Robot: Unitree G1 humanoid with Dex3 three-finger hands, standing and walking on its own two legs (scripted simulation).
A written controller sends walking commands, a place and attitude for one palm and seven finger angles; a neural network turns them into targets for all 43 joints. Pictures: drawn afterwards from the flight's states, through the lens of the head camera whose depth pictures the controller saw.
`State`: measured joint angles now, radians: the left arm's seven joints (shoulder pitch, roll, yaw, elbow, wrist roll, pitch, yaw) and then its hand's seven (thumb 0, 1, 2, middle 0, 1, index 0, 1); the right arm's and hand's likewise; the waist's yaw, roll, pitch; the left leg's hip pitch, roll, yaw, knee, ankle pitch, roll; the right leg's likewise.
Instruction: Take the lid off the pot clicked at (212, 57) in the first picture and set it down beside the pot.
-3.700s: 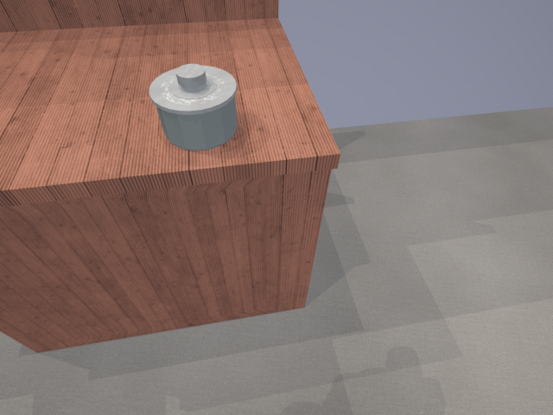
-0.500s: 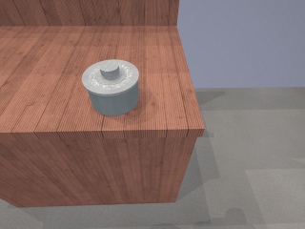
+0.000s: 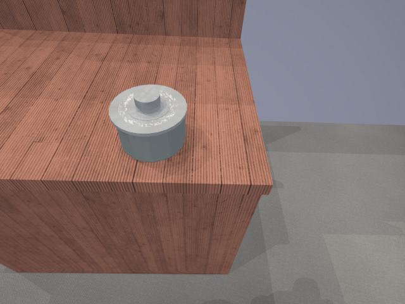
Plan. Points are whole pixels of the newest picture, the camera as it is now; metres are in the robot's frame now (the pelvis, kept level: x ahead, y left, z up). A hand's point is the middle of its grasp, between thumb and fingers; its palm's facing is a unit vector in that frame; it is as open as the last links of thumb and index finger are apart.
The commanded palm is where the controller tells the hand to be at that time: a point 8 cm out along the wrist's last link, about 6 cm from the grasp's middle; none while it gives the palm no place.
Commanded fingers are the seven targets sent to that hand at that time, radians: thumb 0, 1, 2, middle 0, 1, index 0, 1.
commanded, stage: come to a stop and stand still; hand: left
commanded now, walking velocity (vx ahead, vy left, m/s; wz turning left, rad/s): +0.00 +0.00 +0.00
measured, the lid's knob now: (147, 98) +0.47 +0.16 +0.16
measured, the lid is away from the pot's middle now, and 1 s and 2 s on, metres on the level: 0.00 0.00 0.00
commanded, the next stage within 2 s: look again from close up in 0.18 s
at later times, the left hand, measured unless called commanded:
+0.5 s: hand out of the picture +0.01 +0.19 -0.17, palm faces +0.05 -0.98 -0.21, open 7.4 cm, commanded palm none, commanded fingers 0.00 0.90 0.90 -0.20 -0.30 -0.20 -0.30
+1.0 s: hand out of the picture +0.00 +0.17 -0.17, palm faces +0.06 -0.98 -0.19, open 7.4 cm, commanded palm none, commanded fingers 0.00 0.90 0.90 -0.20 -0.30 -0.20 -0.30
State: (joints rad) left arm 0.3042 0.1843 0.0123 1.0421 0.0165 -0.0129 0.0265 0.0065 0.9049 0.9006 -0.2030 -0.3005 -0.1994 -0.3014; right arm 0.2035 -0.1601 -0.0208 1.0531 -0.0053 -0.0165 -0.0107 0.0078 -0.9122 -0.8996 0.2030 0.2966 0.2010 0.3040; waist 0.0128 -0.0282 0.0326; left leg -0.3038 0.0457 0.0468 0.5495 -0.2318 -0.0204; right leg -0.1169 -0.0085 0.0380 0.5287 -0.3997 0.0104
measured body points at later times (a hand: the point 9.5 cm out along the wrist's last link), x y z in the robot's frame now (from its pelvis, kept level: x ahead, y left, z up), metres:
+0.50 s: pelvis +0.01 +0.00 +0.00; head +0.03 +0.01 +0.45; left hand +0.01 +0.24 -0.16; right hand +0.05 -0.23 -0.15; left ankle +0.04 +0.13 -0.73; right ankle -0.07 -0.13 -0.73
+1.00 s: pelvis +0.01 +0.00 +0.00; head +0.02 +0.00 +0.45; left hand +0.00 +0.23 -0.16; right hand +0.04 -0.23 -0.15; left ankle +0.04 +0.13 -0.73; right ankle -0.07 -0.13 -0.73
